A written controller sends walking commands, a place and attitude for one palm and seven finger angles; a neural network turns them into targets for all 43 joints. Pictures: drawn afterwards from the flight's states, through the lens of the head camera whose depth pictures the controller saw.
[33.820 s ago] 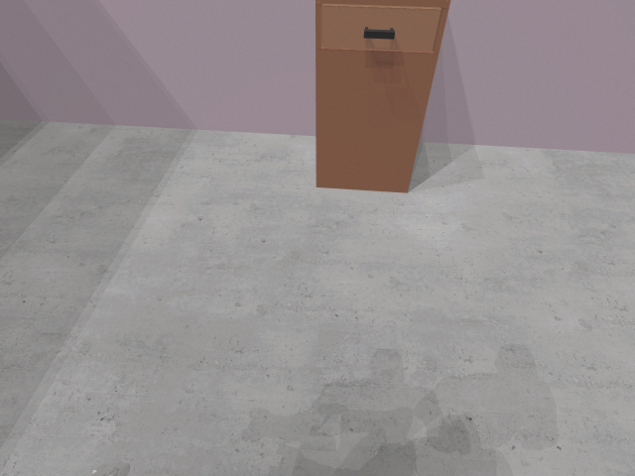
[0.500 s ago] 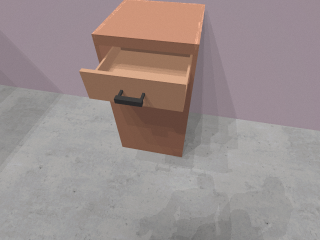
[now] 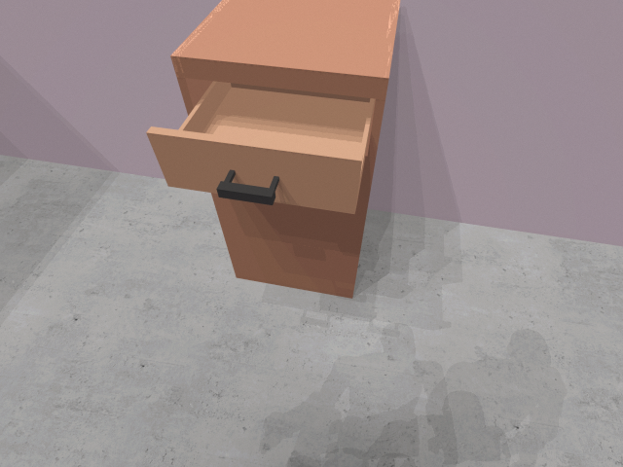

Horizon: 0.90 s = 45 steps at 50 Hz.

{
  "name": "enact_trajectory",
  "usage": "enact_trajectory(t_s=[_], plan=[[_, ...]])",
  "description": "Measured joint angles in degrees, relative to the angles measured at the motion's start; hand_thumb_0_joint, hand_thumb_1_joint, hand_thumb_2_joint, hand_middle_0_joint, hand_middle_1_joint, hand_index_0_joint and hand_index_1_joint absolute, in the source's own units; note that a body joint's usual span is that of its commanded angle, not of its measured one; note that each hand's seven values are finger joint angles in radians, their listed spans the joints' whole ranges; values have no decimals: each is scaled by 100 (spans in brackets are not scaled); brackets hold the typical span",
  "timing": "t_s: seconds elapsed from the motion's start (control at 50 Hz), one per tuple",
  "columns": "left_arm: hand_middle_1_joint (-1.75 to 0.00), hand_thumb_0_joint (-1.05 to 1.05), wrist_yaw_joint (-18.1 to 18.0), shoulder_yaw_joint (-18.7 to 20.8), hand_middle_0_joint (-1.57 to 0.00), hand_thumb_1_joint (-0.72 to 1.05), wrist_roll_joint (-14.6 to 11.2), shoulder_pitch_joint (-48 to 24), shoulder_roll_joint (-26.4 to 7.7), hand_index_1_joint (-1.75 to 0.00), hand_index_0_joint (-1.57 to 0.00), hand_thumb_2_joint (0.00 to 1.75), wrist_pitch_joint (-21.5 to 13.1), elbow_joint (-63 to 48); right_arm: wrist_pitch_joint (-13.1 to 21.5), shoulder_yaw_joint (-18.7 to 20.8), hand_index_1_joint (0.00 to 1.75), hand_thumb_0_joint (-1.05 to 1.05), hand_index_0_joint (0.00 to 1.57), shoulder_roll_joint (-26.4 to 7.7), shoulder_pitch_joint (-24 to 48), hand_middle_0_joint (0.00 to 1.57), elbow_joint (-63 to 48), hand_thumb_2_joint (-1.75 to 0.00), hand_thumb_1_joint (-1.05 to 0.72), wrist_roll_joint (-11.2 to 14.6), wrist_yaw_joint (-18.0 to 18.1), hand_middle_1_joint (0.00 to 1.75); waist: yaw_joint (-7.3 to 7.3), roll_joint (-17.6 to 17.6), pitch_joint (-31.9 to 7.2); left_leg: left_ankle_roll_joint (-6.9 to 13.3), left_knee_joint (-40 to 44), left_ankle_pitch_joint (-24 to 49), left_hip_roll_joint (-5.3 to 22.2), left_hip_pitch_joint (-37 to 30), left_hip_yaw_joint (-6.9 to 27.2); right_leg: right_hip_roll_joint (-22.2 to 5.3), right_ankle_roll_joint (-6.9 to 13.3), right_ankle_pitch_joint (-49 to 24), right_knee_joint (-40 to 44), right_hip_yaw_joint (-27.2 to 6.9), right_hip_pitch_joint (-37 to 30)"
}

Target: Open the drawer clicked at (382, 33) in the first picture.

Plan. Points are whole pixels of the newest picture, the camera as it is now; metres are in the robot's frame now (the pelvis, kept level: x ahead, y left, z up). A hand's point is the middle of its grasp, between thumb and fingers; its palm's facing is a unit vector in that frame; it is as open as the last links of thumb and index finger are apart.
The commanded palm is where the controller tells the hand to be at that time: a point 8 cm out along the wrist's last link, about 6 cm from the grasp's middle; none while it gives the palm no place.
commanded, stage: look to check the result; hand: left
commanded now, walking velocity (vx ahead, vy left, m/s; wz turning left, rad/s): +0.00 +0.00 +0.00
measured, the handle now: (249, 185) +0.59 +0.15 -0.03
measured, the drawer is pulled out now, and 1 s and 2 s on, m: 0.19 0.19 0.19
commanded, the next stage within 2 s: stand and wait in 0.30 s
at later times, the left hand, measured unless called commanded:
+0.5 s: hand out of the picture +0.10 +0.24 -0.16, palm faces -0.02 -0.95 -0.32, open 7.4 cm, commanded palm none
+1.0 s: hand out of the picture +0.11 +0.24 -0.16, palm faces -0.03 -0.94 -0.33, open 7.4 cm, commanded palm none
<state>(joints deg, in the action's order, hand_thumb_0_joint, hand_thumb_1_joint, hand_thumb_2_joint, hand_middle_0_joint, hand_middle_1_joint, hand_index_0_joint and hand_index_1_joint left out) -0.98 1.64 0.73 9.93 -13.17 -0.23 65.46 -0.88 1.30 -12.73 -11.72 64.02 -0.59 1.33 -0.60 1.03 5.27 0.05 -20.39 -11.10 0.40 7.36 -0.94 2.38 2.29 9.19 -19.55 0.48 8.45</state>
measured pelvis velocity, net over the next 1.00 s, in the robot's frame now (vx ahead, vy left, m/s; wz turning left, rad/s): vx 0.02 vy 0.00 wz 0.00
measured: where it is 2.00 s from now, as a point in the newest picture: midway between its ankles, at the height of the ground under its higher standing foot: outside the picture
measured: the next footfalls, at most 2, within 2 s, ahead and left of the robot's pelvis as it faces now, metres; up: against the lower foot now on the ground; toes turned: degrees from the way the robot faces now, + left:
none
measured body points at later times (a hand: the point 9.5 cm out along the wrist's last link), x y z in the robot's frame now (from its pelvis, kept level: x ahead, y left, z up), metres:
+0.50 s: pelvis +0.01 +0.00 +0.00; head +0.04 +0.00 +0.45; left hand +0.10 +0.29 -0.14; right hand +0.07 -0.28 -0.14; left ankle +0.00 +0.12 -0.75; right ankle +0.02 -0.09 -0.75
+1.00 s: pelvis +0.02 +0.00 +0.00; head +0.06 +0.00 +0.45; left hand +0.11 +0.29 -0.13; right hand +0.09 -0.28 -0.14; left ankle +0.00 +0.12 -0.75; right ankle +0.02 -0.09 -0.75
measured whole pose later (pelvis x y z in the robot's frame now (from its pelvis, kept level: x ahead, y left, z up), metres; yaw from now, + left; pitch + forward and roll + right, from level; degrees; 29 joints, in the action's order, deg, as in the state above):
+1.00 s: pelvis +0.02 +0.00 +0.00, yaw +0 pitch -1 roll +0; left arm -0.3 1.3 0.8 4.5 -18.0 -0.7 64.3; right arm -0.5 0.8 -17.9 -6.2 63.7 -0.5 0.5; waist -0.7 0.6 5.0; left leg 0.2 -16.4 -11.1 0.1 4.1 -1.1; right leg 2.1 2.0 9.6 -16.4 0.1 5.6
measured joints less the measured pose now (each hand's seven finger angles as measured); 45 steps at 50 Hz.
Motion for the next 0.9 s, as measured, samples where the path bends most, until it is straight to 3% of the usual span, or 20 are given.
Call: enact_trajectory(t_s=[0.6, 0.9], plan=[[-30, 0, 58, 8, -21, 90, 11, -583, -467, -30, -20, 90, -62, -159, 44, 9, 30, 1, 20, -494, 543, 21, -68, -90, -91, 0, -63, 30, -24, -41, -35, 9, 251, -6, -11, -214, -29, -7, -22, 15, 214, -38, -188], [-30, 0, 65, -32, -21, 90, 13, -583, -501, -30, -20, 90, -48, -132, 38, -52, 30, 1, 20, -540, 553, 21, -53, -90, -91, 8, -75, 30, -25, -45, -36, 16, 388, 9, -33, -311, -22, -28, -33, 37, 291, -37, -263]])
